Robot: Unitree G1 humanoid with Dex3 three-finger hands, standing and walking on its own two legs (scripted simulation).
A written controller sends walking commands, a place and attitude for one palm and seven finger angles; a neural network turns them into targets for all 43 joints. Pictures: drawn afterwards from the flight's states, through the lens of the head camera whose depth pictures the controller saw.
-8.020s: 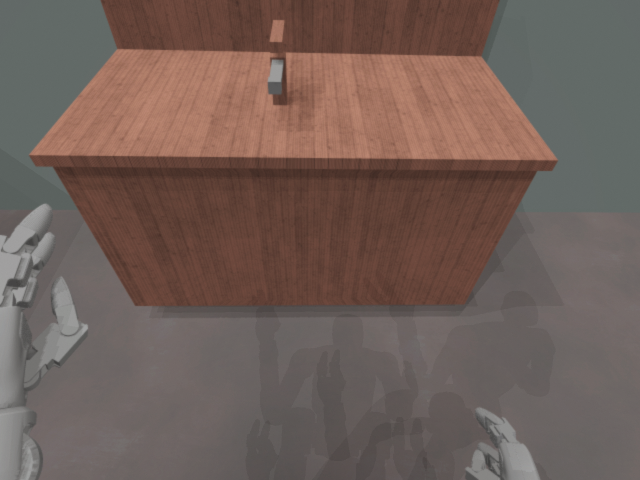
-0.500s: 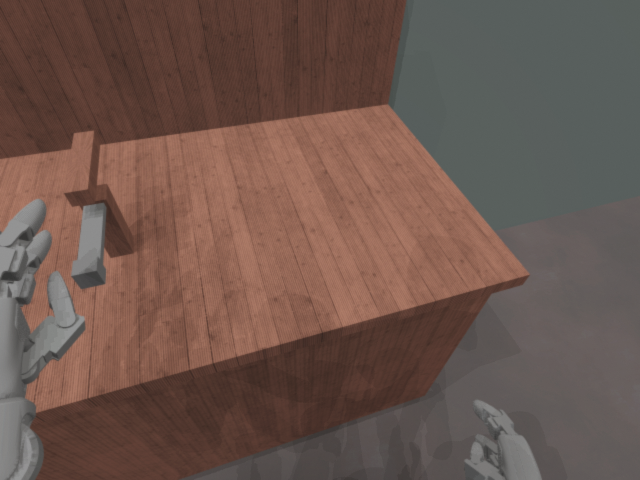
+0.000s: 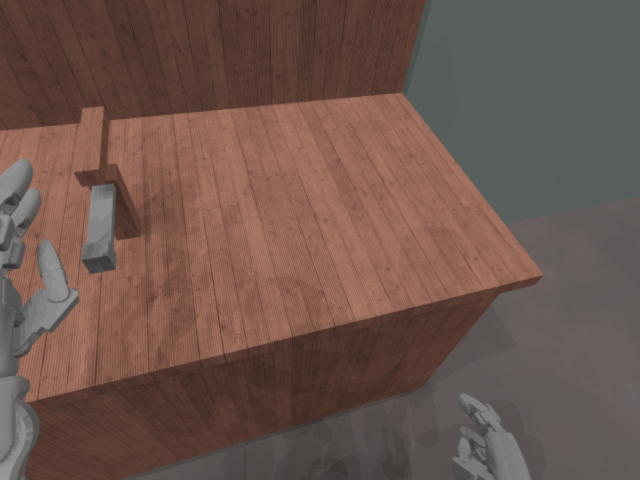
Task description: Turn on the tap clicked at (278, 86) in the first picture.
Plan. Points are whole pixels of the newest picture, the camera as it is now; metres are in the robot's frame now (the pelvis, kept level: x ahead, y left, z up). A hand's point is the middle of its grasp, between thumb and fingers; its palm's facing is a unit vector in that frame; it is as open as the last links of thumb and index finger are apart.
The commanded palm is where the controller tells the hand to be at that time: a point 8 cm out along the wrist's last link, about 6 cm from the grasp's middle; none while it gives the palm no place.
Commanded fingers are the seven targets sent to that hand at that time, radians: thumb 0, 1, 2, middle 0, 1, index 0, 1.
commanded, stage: shuffle to correct the standing spot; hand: left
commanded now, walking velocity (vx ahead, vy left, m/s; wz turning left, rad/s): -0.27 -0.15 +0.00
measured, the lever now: (99, 256) +0.32 +0.31 +0.08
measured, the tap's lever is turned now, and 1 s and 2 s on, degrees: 0 0 0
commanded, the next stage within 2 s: come to a stop and stand still in 0.30 s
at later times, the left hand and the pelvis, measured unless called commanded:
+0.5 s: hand (113, 357) +0.18 +0.20 +0.16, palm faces +0.33 -0.86 -0.38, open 7.4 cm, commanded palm +0.12 +0.24 +0.18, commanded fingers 0.00 0.90 0.90 -0.20 -0.30 -0.20 -0.30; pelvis -0.05 -0.03 -0.01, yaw -2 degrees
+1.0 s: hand (83, 367) +0.17 +0.22 +0.16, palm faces +0.42 -0.84 -0.34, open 7.4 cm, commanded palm +0.11 +0.25 +0.18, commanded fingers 0.00 0.90 0.90 -0.20 -0.30 -0.20 -0.30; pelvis -0.04 -0.03 +0.00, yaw +0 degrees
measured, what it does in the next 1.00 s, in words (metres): shifts its weight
